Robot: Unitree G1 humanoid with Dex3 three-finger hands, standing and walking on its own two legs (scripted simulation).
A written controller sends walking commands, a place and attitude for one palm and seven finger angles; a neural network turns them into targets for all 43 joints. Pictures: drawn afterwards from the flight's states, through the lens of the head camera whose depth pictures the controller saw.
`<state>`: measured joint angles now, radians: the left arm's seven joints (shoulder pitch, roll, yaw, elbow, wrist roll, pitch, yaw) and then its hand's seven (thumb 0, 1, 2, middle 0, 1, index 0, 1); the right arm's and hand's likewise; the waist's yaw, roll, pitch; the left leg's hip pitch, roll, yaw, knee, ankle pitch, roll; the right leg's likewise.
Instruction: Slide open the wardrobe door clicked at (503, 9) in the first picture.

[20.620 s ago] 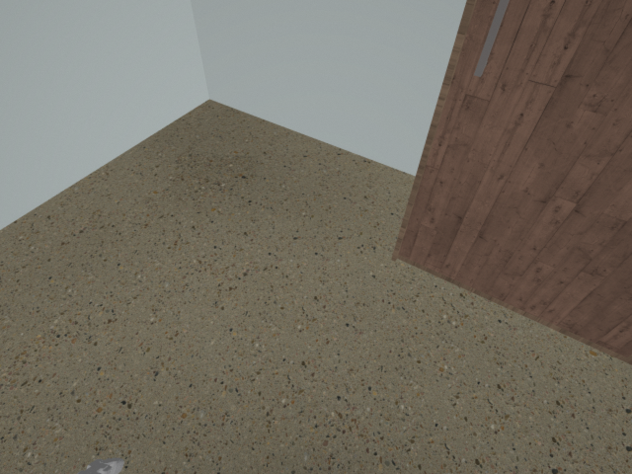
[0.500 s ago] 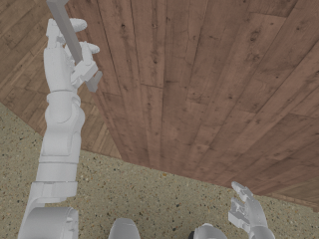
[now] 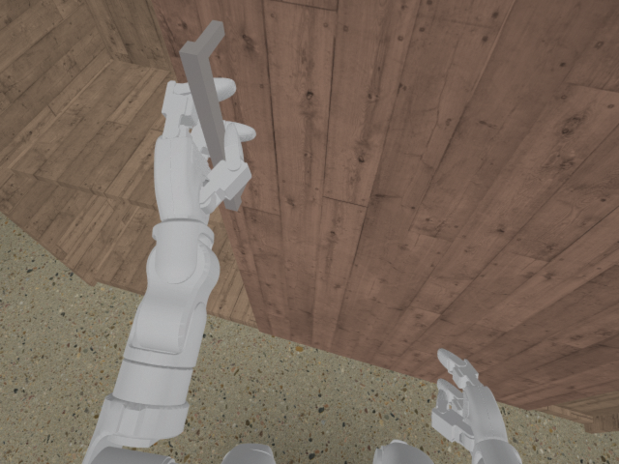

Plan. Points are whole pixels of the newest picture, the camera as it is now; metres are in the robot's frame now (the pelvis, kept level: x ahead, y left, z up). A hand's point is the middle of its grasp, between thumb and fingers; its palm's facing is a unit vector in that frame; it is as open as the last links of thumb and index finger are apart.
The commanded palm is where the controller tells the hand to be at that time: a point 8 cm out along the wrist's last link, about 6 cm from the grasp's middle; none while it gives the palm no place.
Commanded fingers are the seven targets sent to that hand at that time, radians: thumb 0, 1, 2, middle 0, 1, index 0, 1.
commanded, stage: step sideways, sliding the door along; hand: left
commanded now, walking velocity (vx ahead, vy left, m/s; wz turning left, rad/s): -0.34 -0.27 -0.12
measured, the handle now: (224, 132) +0.41 +0.19 +0.17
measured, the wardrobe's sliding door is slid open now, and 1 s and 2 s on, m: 0.62 0.66 0.66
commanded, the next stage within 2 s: stop walking and hold the door there in 0.38 s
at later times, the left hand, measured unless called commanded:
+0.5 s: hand (287, 176) +0.36 +0.11 +0.17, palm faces +0.30 -0.95 +0.00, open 6.5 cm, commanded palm +0.32 +0.14 +0.14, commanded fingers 0.00 0.90 0.90 -0.45 -1.40 -0.45 -1.40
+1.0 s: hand (279, 173) +0.36 +0.12 +0.17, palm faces +0.42 -0.89 -0.19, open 6.4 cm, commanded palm +0.32 +0.15 +0.14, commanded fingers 0.00 0.90 0.90 -0.45 -1.40 -0.45 -1.40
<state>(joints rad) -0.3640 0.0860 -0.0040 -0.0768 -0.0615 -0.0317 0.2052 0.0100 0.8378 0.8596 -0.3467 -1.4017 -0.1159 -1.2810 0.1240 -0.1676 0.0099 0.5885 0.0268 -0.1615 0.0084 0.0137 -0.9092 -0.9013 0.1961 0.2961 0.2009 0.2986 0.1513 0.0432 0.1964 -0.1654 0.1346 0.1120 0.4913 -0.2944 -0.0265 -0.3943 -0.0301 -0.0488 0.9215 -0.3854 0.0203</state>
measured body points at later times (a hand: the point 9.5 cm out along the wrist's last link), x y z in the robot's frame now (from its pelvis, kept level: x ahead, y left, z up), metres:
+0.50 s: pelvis -0.01 -0.07 +0.00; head +0.07 -0.06 +0.44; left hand +0.34 +0.16 +0.17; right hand +0.18 -0.30 -0.10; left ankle -0.02 +0.07 -0.74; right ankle +0.00 -0.21 -0.68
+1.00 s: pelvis -0.05 -0.13 -0.02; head -0.05 -0.13 +0.43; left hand +0.33 +0.16 +0.18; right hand +0.05 -0.44 -0.10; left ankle +0.00 -0.03 -0.75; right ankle +0.00 -0.27 -0.74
